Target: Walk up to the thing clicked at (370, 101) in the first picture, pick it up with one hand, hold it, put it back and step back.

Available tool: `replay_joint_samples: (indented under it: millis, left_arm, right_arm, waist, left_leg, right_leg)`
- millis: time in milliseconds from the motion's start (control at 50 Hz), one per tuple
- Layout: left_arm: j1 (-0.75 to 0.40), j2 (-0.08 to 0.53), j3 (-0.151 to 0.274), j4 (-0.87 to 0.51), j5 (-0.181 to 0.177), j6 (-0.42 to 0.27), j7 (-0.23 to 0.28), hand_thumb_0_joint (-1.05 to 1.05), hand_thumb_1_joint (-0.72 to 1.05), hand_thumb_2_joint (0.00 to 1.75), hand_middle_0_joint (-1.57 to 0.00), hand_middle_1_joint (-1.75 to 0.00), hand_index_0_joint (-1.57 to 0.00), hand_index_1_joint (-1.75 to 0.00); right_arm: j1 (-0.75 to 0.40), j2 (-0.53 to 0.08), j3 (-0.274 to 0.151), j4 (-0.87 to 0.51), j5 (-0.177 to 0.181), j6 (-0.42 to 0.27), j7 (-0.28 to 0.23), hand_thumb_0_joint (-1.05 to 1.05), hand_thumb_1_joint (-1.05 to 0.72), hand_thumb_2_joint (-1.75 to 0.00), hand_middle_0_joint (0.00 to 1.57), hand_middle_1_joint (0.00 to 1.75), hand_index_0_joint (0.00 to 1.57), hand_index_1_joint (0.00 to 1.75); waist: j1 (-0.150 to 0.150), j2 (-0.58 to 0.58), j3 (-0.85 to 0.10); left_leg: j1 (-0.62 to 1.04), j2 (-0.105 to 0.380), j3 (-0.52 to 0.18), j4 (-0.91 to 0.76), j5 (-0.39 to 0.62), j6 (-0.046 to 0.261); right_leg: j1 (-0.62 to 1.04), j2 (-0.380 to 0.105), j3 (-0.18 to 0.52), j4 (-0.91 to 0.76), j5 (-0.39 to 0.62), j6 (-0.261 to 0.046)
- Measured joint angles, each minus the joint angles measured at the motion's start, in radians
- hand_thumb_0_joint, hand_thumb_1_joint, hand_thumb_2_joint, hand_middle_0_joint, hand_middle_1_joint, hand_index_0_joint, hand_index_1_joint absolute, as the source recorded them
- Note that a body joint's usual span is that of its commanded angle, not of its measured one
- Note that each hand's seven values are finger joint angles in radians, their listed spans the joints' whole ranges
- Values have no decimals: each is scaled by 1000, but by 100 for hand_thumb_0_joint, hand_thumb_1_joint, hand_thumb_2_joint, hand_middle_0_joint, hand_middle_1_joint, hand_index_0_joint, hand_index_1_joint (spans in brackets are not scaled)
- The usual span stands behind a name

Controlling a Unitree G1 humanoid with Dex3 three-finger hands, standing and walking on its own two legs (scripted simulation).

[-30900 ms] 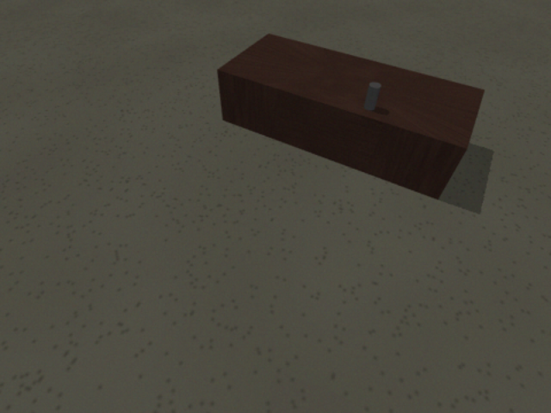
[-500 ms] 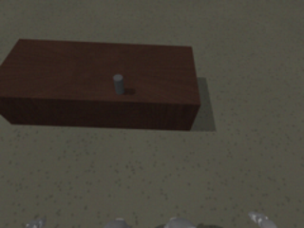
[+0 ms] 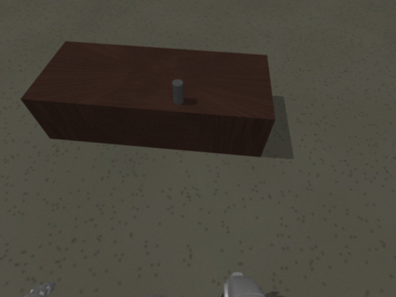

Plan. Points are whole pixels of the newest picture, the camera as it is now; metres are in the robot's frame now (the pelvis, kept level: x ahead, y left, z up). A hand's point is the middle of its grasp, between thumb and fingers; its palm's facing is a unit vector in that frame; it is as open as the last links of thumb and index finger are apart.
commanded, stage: step back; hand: left
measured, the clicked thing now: (178, 92) +1.07 +0.11 -0.36
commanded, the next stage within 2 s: stand in 1.06 s
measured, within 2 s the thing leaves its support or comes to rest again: neither
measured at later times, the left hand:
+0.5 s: hand out of the picture +0.03 +0.27 -0.13, palm faces -0.03 -0.93 -0.36, open 7.4 cm
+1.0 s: hand out of the picture +0.13 +0.27 -0.13, palm faces -0.08 -0.93 -0.37, open 7.4 cm
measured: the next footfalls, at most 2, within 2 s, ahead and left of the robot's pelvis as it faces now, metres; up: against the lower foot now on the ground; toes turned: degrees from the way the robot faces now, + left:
right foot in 0.22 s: +0.00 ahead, -0.12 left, +0.00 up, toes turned -2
left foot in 0.48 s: +0.06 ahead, +0.13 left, +0.00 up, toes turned -3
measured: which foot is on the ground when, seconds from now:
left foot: down 0.00-0.24, up 0.26-0.46, down 0.48-1.00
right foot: up 0.00-0.20, down 0.22-1.00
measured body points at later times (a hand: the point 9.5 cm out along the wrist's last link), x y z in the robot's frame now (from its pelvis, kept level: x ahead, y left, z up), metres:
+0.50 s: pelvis -0.02 +0.01 +0.02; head -0.01 +0.01 +0.46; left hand +0.03 +0.32 -0.11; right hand +0.04 -0.31 -0.11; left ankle +0.02 +0.14 -0.72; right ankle -0.04 -0.11 -0.71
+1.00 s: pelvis +0.01 +0.02 +0.02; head +0.02 +0.02 +0.47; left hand +0.14 +0.32 -0.10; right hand +0.10 -0.29 -0.10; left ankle +0.02 +0.14 -0.71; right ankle -0.04 -0.11 -0.71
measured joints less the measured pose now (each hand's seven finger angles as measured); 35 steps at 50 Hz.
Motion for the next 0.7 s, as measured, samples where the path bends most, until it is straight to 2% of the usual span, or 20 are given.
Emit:
replay_joint_samples:
  millis: [20, 60, 100, 160, 200, 240, 260, 300, 340, 380, 440, 480, 500, 520, 580, 600, 620, 660, 700]
  left_arm:
    - [9, 0, 1, 20, -1, 4, -2, 1, 90, 90, -20, -30, -21, -30]
    - [31, 8, 7, 49, -10, 6, -11, 1, 90, 90, -20, -30, -21, -30]
    - [55, 12, 14, 68, -14, -1, -25, 1, 90, 90, -20, -30, -21, -30]
    - [97, 7, 17, 92, -10, -10, -43, 1, 91, 90, -20, -30, -21, -30]
    - [120, -1, 15, 110, -4, -17, -50, 1, 91, 90, -20, -30, -21, -30]
    - [123, -27, 14, 134, 5, -28, -47, 1, 91, 90, -20, -30, -21, -30]
    - [127, -39, 11, 139, 11, -36, -47, 1, 91, 90, -20, -30, -21, -30]
    - [137, -49, 5, 138, 17, -49, -51, 1, 91, 90, -20, -30, -21, -30]
    - [135, -62, -1, 135, 14, -60, -51, 1, 90, 90, -20, -30, -21, -30]
    - [131, -71, -5, 130, 13, -68, -51, 1, 90, 90, -20, -30, -21, -30]
    - [120, -69, -10, 123, 10, -69, -54, 1, 90, 90, -20, -31, -21, -30]
    - [106, -62, -16, 119, 7, -62, -55, 1, 90, 90, -20, -31, -21, -30]
    - [97, -57, -19, 119, 4, -58, -54, 1, 90, 90, -20, -31, -21, -30]
    - [90, -51, -22, 120, -1, -55, -53, 1, 90, 90, -20, -31, -21, -30]
    - [73, -39, -26, 135, -11, -49, -51, 1, 90, 90, -20, -30, -21, -30]
    - [67, -34, -26, 141, -12, -50, -49, 1, 90, 90, -20, -30, -21, -30]
    - [61, -31, -26, 146, -12, -54, -48, 1, 90, 90, -20, -30, -21, -30]
    - [47, -27, -26, 157, -14, -62, -47, 1, 91, 90, -20, -30, -21, -30]
    - [31, -25, -28, 163, -16, -67, -46, 1, 91, 90, -20, -30, -21, -30]
  right_arm:
    - [5, 6, 3, 7, -2, -3, 4, 1, -91, -90, 20, 30, 20, 30]
    - [14, 23, 14, 19, -6, -10, 0, 1, -91, -90, 20, 30, 20, 30]
    - [23, 33, 19, 26, -6, -20, -3, 1, -91, -90, 21, 30, 20, 30]
    - [26, 33, 15, 27, -9, -32, -2, 1, -90, -90, 21, 30, 20, 30]
    - [21, 28, 12, 21, -10, -37, -1, 1, -90, -90, 21, 30, 20, 30]
    - [12, 14, 7, 19, -4, -36, -5, 1, -90, -90, 21, 30, 20, 30]
    - [13, 10, 5, 23, 0, -33, -9, 1, -90, -90, 21, 30, 20, 30]
    - [14, 13, 5, 37, 5, -31, -12, 1, -91, -90, 20, 30, 20, 30]
    - [16, 7, 5, 46, 13, -39, -11, 1, -91, -90, 20, 30, 20, 30]
    - [20, 1, 5, 56, 15, -47, -10, 1, -91, -90, 20, 30, 20, 30]
    - [27, -1, 5, 70, 14, -58, -6, 1, -91, -90, 20, 30, 20, 30]
    - [29, 0, 0, 80, 12, -65, -6, 1, -91, -90, 20, 30, 20, 30]
    - [25, 5, -3, 87, 10, -69, -8, 1, -91, -90, 20, 30, 20, 30]
    - [20, 12, -2, 93, 7, -72, -11, 1, -91, -90, 20, 30, 20, 30]
    - [9, 33, 11, 100, 8, -78, -9, 1, -91, -90, 20, 30, 20, 30]
    - [5, 40, 16, 102, 8, -78, -7, 1, -91, -90, 20, 30, 20, 30]
    - [1, 46, 21, 105, 9, -77, -6, 1, -91, -90, 20, 30, 20, 30]
    - [-9, 56, 28, 112, 13, -77, -7, 1, -91, -90, 20, 30, 20, 30]
    - [-22, 63, 33, 117, 17, -79, -8, 1, -91, -90, 20, 30, 20, 30]
  waist:
    - [-9, 6, -12]
    - [-17, -1, -34]
    - [-14, -7, -53]
    - [-5, -6, -73]
    - [1, -1, -84]
    - [0, 45, -72]
    - [-1, 63, -74]
    - [16, 57, -88]
    - [24, 55, -86]
    - [27, 56, -88]
    - [25, 47, -95]
    - [18, 40, -97]
    - [16, 29, -92]
    - [17, 16, -90]
    - [10, 4, -103]
    - [7, 4, -104]
    - [6, 5, -106]
    - [2, 10, -110]
    - [-1, 10, -111]
  left_leg:
    - [-2, 10, -4, -7, 9, 6]
    - [0, 24, -2, -44, 39, 5]
    - [1, 34, 4, -74, 62, 3]
    - [-2, 48, 23, -89, 75, 4]
    - [-12, 59, 41, -75, 71, -1]
    - [-24, 94, 28, -33, 51, -4]
    - [-34, 96, 5, -7, 6, -1]
    - [-64, 60, -29, 62, -77, -3]
    - [-84, 37, -47, 108, -87, -2]
    - [-92, 36, -46, 105, -76, -2]
    - [-63, 49, -19, 6, -49, -7]
    - [-20, 49, -6, -102, 33, -6]
    - [-7, 40, 1, -131, 114, -9]
    - [-2, 32, 12, -136, 138, -11]
    - [-1, 38, 26, -122, 111, -5]
    - [3, 45, 27, -121, 104, -6]
    - [9, 51, 27, -121, 99, -8]
    - [17, 62, 26, -125, 93, -12]
    - [25, 63, 27, -135, 93, -13]
  right_leg:
    - [-14, 34, 22, 70, -42, -3]
    - [-28, 89, 64, 183, -38, -8]
    - [0, 109, 69, 195, -16, -7]
    - [106, 94, 37, 40, -48, 5]
    - [195, 80, 9, -122, -47, 0]
    - [253, 110, -13, -239, 100, -16]
    - [259, 122, -21, -252, 123, -21]
    - [251, 117, -11, -254, 125, -36]
    - [260, 106, -7, -273, 134, -35]
    - [267, 95, -9, -292, 143, -26]
    - [269, 76, -14, -292, 137, -13]
    - [262, 63, -21, -265, 116, -1]
    - [259, 52, -16, -245, 104, 5]
    - [255, 43, -6, -230, 94, 8]
    - [254, 51, 9, -221, 43, -11]
    - [268, 54, 6, -244, 71, -10]
    - [282, 57, 4, -273, 112, -3]
    - [302, 66, 2, -306, 121, 14]
    - [313, 67, 3, -320, 118, 18]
